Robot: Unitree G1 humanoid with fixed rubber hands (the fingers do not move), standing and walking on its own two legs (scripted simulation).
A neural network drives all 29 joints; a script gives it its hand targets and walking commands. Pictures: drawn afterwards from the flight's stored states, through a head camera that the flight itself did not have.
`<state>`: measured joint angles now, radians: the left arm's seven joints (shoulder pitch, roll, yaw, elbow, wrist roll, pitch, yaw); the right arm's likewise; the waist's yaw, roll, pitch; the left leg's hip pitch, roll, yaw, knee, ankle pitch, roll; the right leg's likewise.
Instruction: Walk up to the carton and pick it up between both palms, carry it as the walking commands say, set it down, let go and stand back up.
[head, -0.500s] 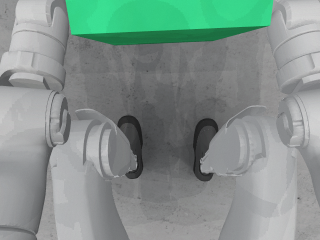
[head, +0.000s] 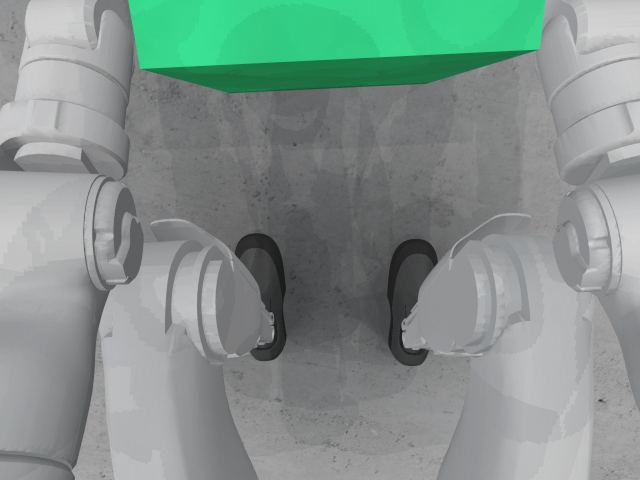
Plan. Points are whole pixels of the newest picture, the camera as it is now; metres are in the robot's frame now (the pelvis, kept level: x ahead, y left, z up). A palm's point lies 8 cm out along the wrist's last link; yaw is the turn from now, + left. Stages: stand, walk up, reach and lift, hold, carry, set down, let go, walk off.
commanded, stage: reach and lift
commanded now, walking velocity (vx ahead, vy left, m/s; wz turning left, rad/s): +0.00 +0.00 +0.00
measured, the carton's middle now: out of the picture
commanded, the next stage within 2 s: none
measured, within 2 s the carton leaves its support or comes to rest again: leaves its support in 0.26 s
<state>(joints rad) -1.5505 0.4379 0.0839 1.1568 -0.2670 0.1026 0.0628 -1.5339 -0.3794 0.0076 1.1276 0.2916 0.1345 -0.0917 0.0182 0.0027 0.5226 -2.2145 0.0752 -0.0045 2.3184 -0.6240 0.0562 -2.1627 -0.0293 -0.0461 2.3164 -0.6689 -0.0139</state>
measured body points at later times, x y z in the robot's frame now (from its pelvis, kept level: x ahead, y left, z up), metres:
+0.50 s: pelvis -0.02 -0.01 +0.03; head +0.35 +0.01 +0.28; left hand +0.54 +0.22 -0.12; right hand +0.55 -0.13 -0.13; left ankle +0.11 +0.12 -0.31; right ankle +0.10 -0.12 -0.31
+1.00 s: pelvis -0.03 -0.01 +0.07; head +0.34 +0.02 +0.32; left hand +0.55 +0.23 -0.06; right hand +0.55 -0.13 -0.08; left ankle +0.11 +0.12 -0.31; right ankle +0.10 -0.12 -0.31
